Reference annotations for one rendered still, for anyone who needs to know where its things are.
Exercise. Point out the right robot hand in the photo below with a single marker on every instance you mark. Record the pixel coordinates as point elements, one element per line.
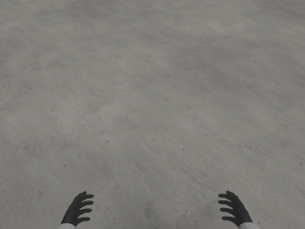
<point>239,211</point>

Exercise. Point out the left robot hand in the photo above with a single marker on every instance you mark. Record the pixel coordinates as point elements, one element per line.
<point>74,211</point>

